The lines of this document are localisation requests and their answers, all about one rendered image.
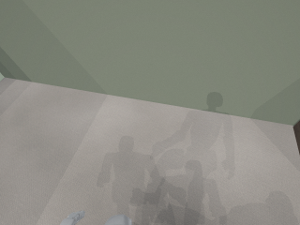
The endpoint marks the left robot thigh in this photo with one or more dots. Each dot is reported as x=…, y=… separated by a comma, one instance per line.
x=120, y=219

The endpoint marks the left robot hand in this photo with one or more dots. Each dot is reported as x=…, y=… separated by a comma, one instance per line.
x=73, y=218

